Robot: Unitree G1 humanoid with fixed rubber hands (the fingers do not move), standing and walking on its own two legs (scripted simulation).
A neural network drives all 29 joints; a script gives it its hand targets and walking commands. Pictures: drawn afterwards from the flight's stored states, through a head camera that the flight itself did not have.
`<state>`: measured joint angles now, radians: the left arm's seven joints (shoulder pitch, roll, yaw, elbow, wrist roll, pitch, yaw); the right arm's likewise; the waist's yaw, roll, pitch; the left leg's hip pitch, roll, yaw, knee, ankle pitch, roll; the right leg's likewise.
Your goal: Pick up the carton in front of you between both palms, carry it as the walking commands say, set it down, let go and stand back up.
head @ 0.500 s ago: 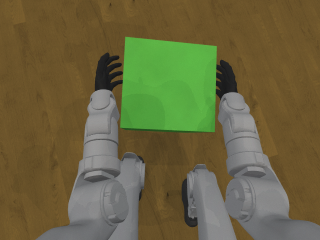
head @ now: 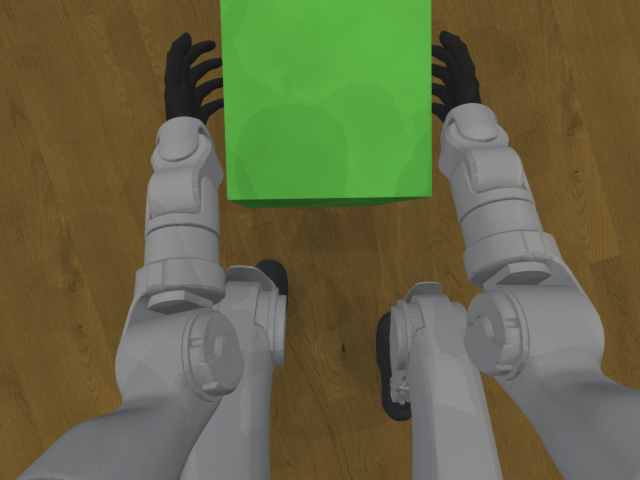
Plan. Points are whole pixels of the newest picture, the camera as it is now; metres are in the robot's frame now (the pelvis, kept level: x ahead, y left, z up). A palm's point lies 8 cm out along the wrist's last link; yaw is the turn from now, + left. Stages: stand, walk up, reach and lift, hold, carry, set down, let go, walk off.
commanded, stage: set down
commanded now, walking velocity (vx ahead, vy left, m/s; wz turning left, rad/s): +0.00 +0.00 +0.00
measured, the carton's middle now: (318, 127) +0.50 +0.07 -0.22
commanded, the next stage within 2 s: none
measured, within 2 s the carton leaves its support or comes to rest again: rests again in 1.20 s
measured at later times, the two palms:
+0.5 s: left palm (187, 107) +0.50 +0.24 -0.19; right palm (421, 116) +0.53 -0.06 -0.22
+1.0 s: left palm (182, 113) +0.50 +0.25 -0.20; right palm (417, 116) +0.53 -0.06 -0.23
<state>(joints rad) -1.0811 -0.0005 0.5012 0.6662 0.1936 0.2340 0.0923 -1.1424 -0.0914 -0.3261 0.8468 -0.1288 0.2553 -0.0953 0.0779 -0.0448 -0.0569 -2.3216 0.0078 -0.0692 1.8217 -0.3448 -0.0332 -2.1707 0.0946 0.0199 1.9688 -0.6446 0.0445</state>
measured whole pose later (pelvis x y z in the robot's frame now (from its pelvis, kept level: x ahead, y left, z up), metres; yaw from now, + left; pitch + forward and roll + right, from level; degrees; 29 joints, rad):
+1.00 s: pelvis -0.01 -0.01 -0.05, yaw +1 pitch +45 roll +0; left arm -1.33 0.26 0.53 1.05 0.09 0.11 -0.02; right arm -1.36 -0.13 -0.26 1.01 -0.16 0.14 -0.04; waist 0.11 0.03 0.16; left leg -2.42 0.01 -0.06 1.99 -0.35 -0.06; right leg -2.28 0.12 0.04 2.17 -0.67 0.04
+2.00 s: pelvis +0.00 +0.00 +0.00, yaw +2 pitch +43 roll -2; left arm -1.11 0.25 0.26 0.86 -0.14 0.09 0.12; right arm -1.27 -0.33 -0.12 0.98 0.08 0.14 -0.08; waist 0.10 -0.02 0.08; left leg -2.25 -0.02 -0.06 1.85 -0.35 -0.04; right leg -2.09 0.07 0.03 2.01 -0.67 0.05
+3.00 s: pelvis +0.07 +0.03 +0.26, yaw +2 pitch +35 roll -2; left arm -0.40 0.18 0.21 0.53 0.08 0.10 -0.07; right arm -0.48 -0.15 -0.22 0.61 -0.09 0.11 -0.02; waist 0.06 -0.01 -0.08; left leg -1.29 0.00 -0.02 0.89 -0.21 0.01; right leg -1.16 0.03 0.08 0.96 -0.41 0.05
